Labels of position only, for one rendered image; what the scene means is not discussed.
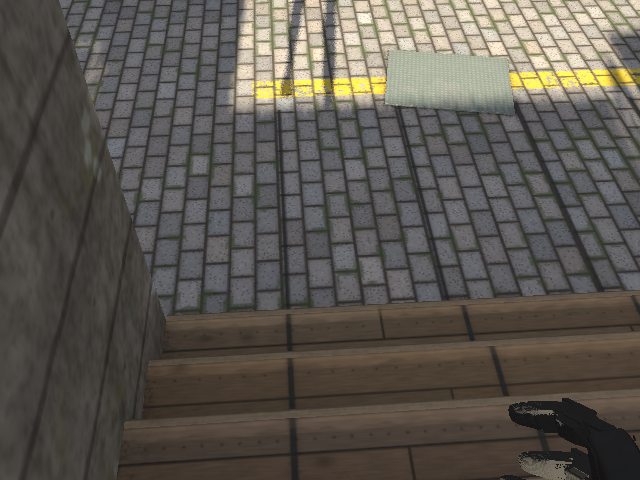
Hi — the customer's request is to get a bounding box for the right robot hand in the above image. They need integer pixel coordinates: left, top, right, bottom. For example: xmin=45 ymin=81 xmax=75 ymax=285
xmin=500 ymin=398 xmax=640 ymax=480

